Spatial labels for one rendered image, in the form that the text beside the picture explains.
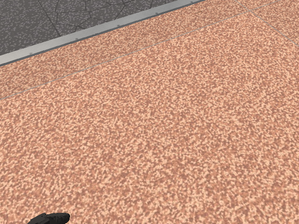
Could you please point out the left robot hand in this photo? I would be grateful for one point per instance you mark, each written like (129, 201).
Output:
(53, 218)

